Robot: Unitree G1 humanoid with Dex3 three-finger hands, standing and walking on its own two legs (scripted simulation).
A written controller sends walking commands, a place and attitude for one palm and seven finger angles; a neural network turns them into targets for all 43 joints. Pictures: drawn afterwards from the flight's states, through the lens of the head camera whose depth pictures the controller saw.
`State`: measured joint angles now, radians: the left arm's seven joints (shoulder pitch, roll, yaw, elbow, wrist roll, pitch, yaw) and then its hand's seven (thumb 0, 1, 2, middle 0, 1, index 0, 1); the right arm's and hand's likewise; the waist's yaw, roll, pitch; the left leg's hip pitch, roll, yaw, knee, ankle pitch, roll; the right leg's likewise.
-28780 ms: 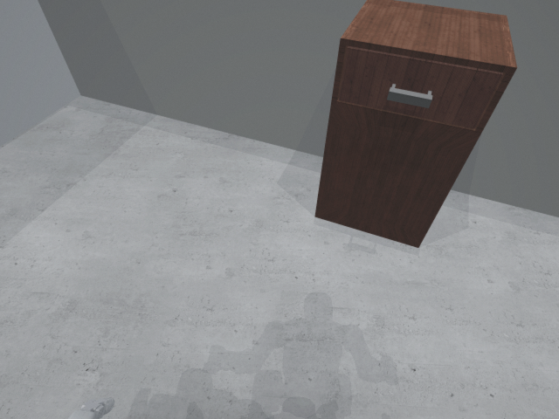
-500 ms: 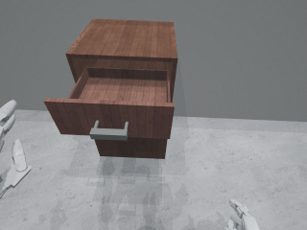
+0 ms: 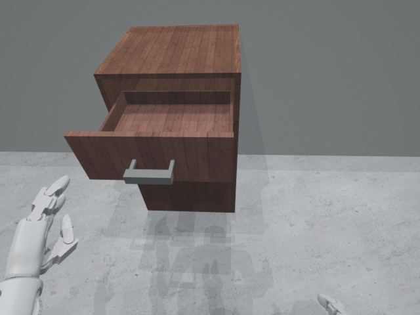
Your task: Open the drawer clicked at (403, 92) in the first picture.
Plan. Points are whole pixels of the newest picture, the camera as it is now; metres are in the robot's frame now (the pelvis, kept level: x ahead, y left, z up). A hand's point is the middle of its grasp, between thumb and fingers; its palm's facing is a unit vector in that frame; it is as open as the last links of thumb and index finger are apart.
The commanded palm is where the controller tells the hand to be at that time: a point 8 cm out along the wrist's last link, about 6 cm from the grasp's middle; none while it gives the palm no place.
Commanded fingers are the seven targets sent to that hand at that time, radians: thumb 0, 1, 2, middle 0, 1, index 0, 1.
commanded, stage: let the arm hang, fingers relaxed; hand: left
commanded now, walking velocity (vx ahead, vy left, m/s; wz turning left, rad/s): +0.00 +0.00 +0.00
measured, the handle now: (150, 170) +0.49 +0.19 -0.03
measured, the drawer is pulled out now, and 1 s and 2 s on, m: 0.29 0.29 0.29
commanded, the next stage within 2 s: look to check the result in 1.02 s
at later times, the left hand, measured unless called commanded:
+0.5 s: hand out of the picture -0.03 +0.19 -0.15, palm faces +0.04 -0.97 -0.23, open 7.3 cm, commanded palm none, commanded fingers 0.00 0.90 0.90 -0.20 -0.30 -0.20 -0.30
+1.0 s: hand out of the picture -0.01 +0.17 -0.16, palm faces +0.02 -0.99 -0.15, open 7.3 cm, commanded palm none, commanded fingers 0.00 0.90 0.90 -0.20 -0.30 -0.20 -0.30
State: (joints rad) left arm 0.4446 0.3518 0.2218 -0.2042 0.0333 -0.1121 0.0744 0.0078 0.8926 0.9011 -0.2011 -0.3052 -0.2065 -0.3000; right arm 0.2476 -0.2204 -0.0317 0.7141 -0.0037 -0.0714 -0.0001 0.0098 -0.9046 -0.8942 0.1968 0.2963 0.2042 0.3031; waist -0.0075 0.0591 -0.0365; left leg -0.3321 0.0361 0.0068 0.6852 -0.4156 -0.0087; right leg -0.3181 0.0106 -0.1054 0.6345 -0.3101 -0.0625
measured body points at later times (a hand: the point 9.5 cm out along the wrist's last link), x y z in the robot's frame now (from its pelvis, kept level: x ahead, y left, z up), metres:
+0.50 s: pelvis +0.00 +0.00 +0.02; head +0.01 -0.01 +0.47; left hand -0.03 +0.24 -0.13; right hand -0.02 -0.22 -0.15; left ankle +0.00 +0.12 -0.72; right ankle +0.01 -0.08 -0.72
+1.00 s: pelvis +0.00 +0.02 +0.02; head +0.01 +0.02 +0.47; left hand -0.01 +0.22 -0.14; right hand -0.05 -0.18 -0.14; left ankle +0.00 +0.12 -0.72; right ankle +0.01 -0.08 -0.72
